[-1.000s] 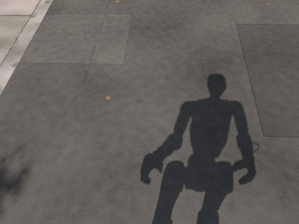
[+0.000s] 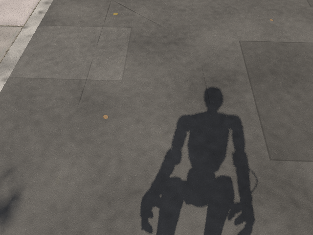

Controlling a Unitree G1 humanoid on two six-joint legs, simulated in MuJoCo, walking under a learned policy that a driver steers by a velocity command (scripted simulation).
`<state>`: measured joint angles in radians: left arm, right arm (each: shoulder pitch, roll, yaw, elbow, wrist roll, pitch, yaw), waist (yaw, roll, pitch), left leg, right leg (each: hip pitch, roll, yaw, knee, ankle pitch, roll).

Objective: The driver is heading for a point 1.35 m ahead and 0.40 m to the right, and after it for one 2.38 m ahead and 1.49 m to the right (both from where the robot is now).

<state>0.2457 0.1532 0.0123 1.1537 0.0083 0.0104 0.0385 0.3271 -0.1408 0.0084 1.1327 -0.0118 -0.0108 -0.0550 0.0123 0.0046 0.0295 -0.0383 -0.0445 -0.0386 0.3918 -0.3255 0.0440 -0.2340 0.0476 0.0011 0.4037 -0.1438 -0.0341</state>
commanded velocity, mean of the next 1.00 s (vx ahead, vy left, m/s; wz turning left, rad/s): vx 0.26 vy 0.00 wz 0.00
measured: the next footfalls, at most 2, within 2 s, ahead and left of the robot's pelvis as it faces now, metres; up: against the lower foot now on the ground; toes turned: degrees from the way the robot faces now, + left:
right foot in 0.92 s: +0.29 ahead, -0.16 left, +0.00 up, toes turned -5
left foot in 1.40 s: +0.76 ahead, +0.02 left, +0.00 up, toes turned -2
